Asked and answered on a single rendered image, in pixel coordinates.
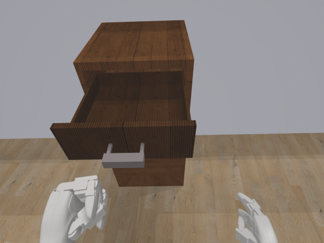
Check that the robot left hand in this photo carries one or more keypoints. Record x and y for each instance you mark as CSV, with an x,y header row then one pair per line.
x,y
84,198

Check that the handle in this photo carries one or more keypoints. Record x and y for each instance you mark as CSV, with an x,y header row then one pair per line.
x,y
123,160

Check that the cabinet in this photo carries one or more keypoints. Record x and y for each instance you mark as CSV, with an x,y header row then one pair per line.
x,y
142,46

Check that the drawer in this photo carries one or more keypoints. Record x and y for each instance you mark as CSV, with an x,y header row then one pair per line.
x,y
127,109

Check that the robot right hand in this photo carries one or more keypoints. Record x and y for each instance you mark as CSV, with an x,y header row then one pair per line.
x,y
259,228

